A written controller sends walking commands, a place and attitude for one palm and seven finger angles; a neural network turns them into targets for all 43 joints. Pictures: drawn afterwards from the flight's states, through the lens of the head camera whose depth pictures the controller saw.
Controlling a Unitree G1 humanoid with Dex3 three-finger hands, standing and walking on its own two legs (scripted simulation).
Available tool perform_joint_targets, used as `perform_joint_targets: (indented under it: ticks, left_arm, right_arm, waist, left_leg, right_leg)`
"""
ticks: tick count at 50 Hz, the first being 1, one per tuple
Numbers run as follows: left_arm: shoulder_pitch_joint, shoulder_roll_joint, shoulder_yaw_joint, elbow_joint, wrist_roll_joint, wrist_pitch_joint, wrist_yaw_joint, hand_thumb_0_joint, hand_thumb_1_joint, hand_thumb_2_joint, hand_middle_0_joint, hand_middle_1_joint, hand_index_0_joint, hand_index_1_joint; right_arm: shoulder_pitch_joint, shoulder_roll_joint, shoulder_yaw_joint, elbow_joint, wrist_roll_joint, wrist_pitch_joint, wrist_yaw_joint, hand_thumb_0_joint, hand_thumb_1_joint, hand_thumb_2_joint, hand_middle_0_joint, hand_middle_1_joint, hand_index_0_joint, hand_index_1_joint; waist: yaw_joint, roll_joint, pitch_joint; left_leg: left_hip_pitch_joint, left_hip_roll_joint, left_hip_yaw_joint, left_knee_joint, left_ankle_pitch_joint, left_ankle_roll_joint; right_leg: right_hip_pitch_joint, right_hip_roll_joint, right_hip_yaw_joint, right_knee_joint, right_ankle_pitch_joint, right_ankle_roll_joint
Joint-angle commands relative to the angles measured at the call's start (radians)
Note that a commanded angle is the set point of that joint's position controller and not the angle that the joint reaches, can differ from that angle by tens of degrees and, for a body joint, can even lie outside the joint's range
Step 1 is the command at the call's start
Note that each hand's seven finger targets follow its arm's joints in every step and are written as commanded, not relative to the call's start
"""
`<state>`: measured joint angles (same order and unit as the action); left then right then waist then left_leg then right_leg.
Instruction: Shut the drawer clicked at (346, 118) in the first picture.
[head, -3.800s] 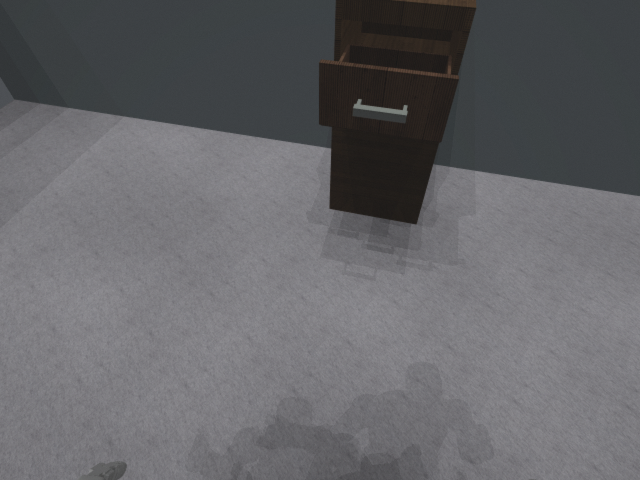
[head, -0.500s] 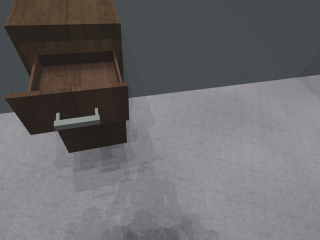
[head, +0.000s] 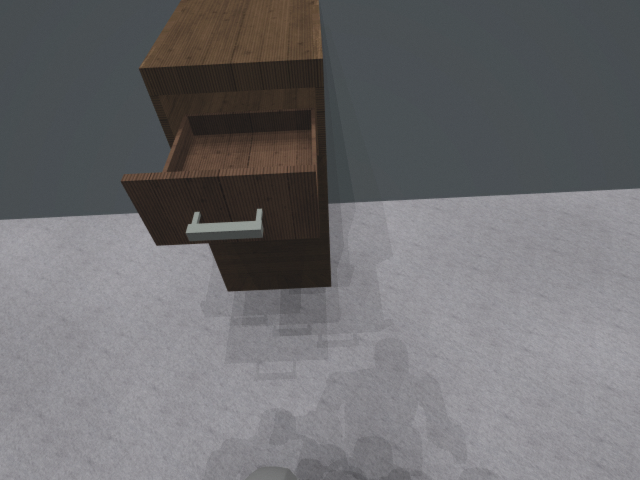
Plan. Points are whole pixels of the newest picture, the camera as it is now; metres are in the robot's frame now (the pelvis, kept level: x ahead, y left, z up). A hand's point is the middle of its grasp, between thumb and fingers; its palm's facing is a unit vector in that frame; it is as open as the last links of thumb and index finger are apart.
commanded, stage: take the last steps up to it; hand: left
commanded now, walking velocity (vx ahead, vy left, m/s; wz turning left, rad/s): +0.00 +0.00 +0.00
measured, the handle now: (226, 223) +0.56 +0.22 -0.05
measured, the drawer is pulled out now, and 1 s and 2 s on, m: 0.30 0.30 0.30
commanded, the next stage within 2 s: come to a stop and stand still in 1.14 s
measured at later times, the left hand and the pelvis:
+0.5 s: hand out of the picture -0.03 +0.23 -0.17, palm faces +0.14 -0.98 -0.14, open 7.4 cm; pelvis +0.02 +0.05 +0.01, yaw +4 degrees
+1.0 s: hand (235, 390) +0.28 +0.17 -0.16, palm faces +0.08 -0.98 -0.17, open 7.3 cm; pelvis +0.18 +0.00 -0.01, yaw +5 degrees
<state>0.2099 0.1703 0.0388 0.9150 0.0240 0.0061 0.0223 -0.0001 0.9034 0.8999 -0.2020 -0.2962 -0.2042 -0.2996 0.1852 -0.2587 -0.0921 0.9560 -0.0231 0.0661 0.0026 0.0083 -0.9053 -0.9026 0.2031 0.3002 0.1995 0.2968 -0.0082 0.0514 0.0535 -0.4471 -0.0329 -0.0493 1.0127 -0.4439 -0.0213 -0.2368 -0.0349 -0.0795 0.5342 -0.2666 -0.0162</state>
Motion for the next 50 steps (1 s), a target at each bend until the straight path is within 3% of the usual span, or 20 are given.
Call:
perform_joint_targets:
  ticks: [1,7,10,12,13,15,16,19,23,31,36,38,40,41,42,43,45,46,48,50]
  left_arm:
    - [0.018,0.183,0.041,-0.062,0.002,-0.022,0.016,0.0,0.9,0.9,-0.2,-0.3,-0.2,-0.3]
    - [0.157,0.205,0.046,0.014,0.01,-0.032,0.001,0.0,0.9,0.9,-0.2,-0.3,-0.2,-0.3]
    - [0.175,0.209,0.046,0.048,0.01,-0.034,-0.004,0.0,0.9,0.9,-0.2,-0.3,-0.2,-0.3]
    - [0.148,0.198,0.045,0.072,0.001,-0.029,-0.007,0.0,0.9,0.9,-0.2,-0.3,-0.2,-0.3]
    - [0.136,0.164,0.038,0.077,-0.008,-0.026,-0.012,0.0,0.9,0.9,-0.2,-0.3,-0.2,-0.3]
    - [0.099,0.063,0.014,0.037,-0.005,-0.024,-0.024,0.0,0.9,0.9,-0.2,-0.3,-0.2,-0.3]
    - [0.011,0.089,0.02,0.013,0.01,-0.024,-0.021,0.0,0.9,0.9,-0.2,-0.3,-0.2,-0.3]
    - [0.045,0.082,0.028,0.074,0.007,-0.026,-0.042,0.0,0.9,0.9,-0.2,-0.3,-0.2,-0.3]
    - [0.09,0.069,0.026,0.114,0.003,-0.02,-0.041,0.0,0.9,0.9,-0.2,-0.3,-0.2,-0.3]
    - [-0.105,0.049,0.017,0.06,-0.004,-0.016,-0.045,0.0,0.9,0.9,-0.2,-0.3,-0.2,-0.3]
    - [-0.215,0.036,0.015,0.022,-0.009,-0.028,-0.047,0.0,0.9,0.9,-0.2,-0.3,-0.2,-0.3]
    - [-0.153,0.045,0.021,0.038,-0.009,-0.036,-0.045,0.0,0.9,0.9,-0.2,-0.3,-0.2,-0.3]
    - [0.062,0.095,0.037,0.104,-0.005,-0.052,-0.036,0.0,0.9,0.9,-0.2,-0.3,-0.2,-0.3]
    - [0.213,0.162,0.059,0.144,0.001,-0.067,-0.025,0.0,0.9,0.9,-0.2,-0.3,-0.2,-0.3]
    - [0.315,0.262,0.083,0.164,-0.006,-0.071,-0.015,0.0,0.9,0.9,-0.2,-0.3,-0.2,-0.3]
    - [0.298,0.27,0.078,0.16,-0.021,-0.063,-0.012,0.0,0.9,0.9,-0.2,-0.3,-0.2,-0.3]
    - [0.12,0.181,0.059,0.112,-0.019,-0.056,-0.003,0.0,0.9,0.9,-0.2,-0.3,-0.2,-0.3]
    - [0.058,0.132,0.044,0.096,-0.013,-0.058,0.002,0.0,0.9,0.9,-0.2,-0.3,-0.2,-0.3]
    - [0.015,0.084,0.026,0.088,-0.004,-0.068,0.006,0.0,0.9,0.9,-0.2,-0.3,-0.2,-0.3]
    - [0.024,0.08,0.019,0.094,-0.002,-0.07,0.006,0.0,0.9,0.9,-0.2,-0.3,-0.2,-0.3]
  right_arm:
    - [0.008,-0.042,-0.002,-0.048,0.004,-0.015,0.01,0.0,-0.9,-0.9,0.2,0.3,0.2,0.3]
    - [-0.083,-0.014,0.014,-0.062,-0.004,-0.036,0.024,0.0,-0.9,-0.9,0.2,0.3,0.2,0.3]
    - [-0.038,0.008,0.023,-0.043,0.0,-0.057,0.023,0.0,-0.9,-0.9,0.2,0.3,0.2,0.3]
    - [0.07,0.03,0.032,0.007,0.001,-0.075,0.012,0.0,-0.9,-0.9,0.2,0.3,0.2,0.3]
    - [0.135,0.012,0.032,0.039,0.004,-0.086,0.001,0.0,-0.9,-0.9,0.2,0.3,0.2,0.3]
    - [0.271,-0.151,-0.001,0.065,-0.005,-0.089,-0.015,0.0,-0.9,-0.9,0.2,0.3,0.2,0.3]
    - [0.28,-0.147,-0.002,0.074,-0.008,-0.09,-0.019,0.0,-0.9,-0.9,0.2,0.3,0.2,0.3]
    - [0.19,-0.034,0.032,0.069,-0.001,-0.111,-0.031,0.0,-0.9,-0.9,0.2,0.3,0.2,0.3]
    - [0.248,-0.01,0.044,0.104,0.01,-0.138,-0.042,0.0,-0.9,-0.9,0.2,0.3,0.2,0.3]
    - [0.375,0.009,0.05,0.175,0.001,-0.145,-0.051,0.0,-0.9,-0.9,0.2,0.3,0.2,0.3]
    - [0.401,0.003,0.045,0.199,-0.011,-0.138,-0.048,0.0,-0.9,-0.9,0.2,0.3,0.2,0.3]
    - [0.383,-0.014,0.04,0.199,-0.01,-0.134,-0.048,0.0,-0.9,-0.9,0.2,0.3,0.2,0.3]
    - [0.369,-0.014,0.037,0.201,0.001,-0.133,-0.043,0.0,-0.9,-0.9,0.2,0.3,0.2,0.3]
    - [0.373,0.015,0.039,0.188,0.015,-0.137,-0.033,0.0,-0.9,-0.9,0.2,0.3,0.2,0.3]
    - [0.397,0.072,0.046,0.154,0.027,-0.141,-0.034,0.0,-0.9,-0.9,0.2,0.3,0.2,0.3]
    - [0.326,0.039,0.041,0.136,0.029,-0.137,-0.035,0.0,-0.9,-0.9,0.2,0.3,0.2,0.3]
    - [0.232,0.058,0.027,0.105,0.011,-0.117,-0.024,0.0,-0.9,-0.9,0.2,0.3,0.2,0.3]
    - [0.224,0.078,0.032,0.109,0.003,-0.106,-0.019,0.0,-0.9,-0.9,0.2,0.3,0.2,0.3]
    - [0.275,0.109,0.037,0.121,-0.004,-0.084,-0.017,0.0,-0.9,-0.9,0.2,0.3,0.2,0.3]
    - [0.282,0.123,0.038,0.118,-0.004,-0.076,-0.012,0.0,-0.9,-0.9,0.2,0.3,0.2,0.3]
  waist:
    - [0.005,-0.216,-0.009]
    - [0.074,-0.224,0.02]
    - [0.068,-0.23,-0.013]
    - [0.019,-0.201,-0.039]
    - [-0.007,-0.133,-0.049]
    - [-0.071,0.243,-0.002]
    - [-0.093,0.225,0.066]
    - [-0.021,0.071,0.134]
    - [0.0,0.069,0.061]
    - [-0.035,0.061,0.12]
    - [-0.06,0.097,0.14]
    - [-0.025,0.08,0.094]
    - [0.069,0.026,-0.036]
    - [0.131,-0.074,-0.145]
    - [0.134,-0.28,-0.276]
    - [0.14,-0.172,-0.251]
    - [0.077,-0.143,-0.065]
    - [0.037,-0.119,-0.003]
    - [-0.022,-0.133,0.008]
    - [-0.037,-0.146,-0.009]
  left_leg:
    - [-0.04,0.051,0.024,0.137,0.054,-0.028]
    - [0.003,0.077,0.097,-0.18,0.011,-0.013]
    - [0.115,0.062,0.133,-0.352,-0.022,0.009]
    - [0.304,0.039,0.17,-0.559,0.091,0.02]
    - [0.425,0.063,0.139,-0.658,0.11,0.025]
    - [0.522,0.422,-0.334,-0.857,-0.164,0.156]
    - [0.444,0.453,-0.403,-0.899,-0.187,0.204]
    - [0.365,0.336,-0.185,-0.896,0.056,0.169]
    - [0.444,0.285,-0.039,-0.846,0.444,0.162]
    - [0.5,0.32,-0.021,-0.826,0.596,0.188]
    - [0.458,0.324,0.011,-0.776,0.675,0.168]
    - [0.442,0.314,0.036,-0.687,0.839,0.158]
    - [0.343,0.252,0.079,-0.432,0.893,0.106]
    - [0.126,0.201,0.12,-0.191,0.665,0.066]
    - [-0.091,0.055,0.169,0.17,-0.094,0.021]
    - [-0.089,0.09,0.067,0.292,-0.139,0.046]
    - [-0.118,0.16,0.036,0.332,-0.015,0.052]
    - [-0.091,0.182,0.036,0.283,0.033,0.046]
    - [-0.012,0.184,0.066,0.165,0.073,0.023]
    - [0.05,0.171,0.103,0.026,0.089,0.006]
  right_leg:
    - [-0.006,-0.249,0.172,-0.242,0.247,-0.111]
    - [0.051,-0.271,0.239,-0.366,-0.23,-0.119]
    - [0.045,-0.266,0.23,-0.359,-0.269,-0.127]
    - [-0.031,-0.208,0.159,-0.288,-0.279,-0.086]
    - [-0.109,-0.168,0.109,-0.209,-0.289,-0.048]
    - [-0.412,-0.015,-0.074,0.21,-0.27,0.029]
    - [-0.474,-0.038,0.002,0.349,-0.273,0.02]
    - [-0.455,-0.073,0.057,0.506,-0.051,0.022]
    - [-0.444,-0.061,0.046,0.552,0.045,0.042]
    - [-0.517,-0.08,0.021,0.379,0.078,0.034]
    - [-0.367,-0.048,-0.013,0.186,0.037,-0.006]
    - [-0.207,0.0,-0.05,0.102,0.01,-0.029]
    - [0.144,0.038,-0.069,-0.013,0.126,-0.048]
    - [0.426,-0.124,0.109,-0.019,0.182,-0.112]
    - [0.593,-0.429,0.502,-0.122,0.372,-0.239]
    - [0.447,-0.439,0.502,-0.197,0.299,-0.275]
    - [0.153,-0.379,0.414,-0.289,-0.005,-0.231]
    - [0.024,-0.335,0.318,-0.31,-0.006,-0.2]
    - [-0.091,-0.278,0.173,-0.335,0.093,-0.163]
    - [-0.132,-0.237,0.113,-0.337,0.138,-0.158]
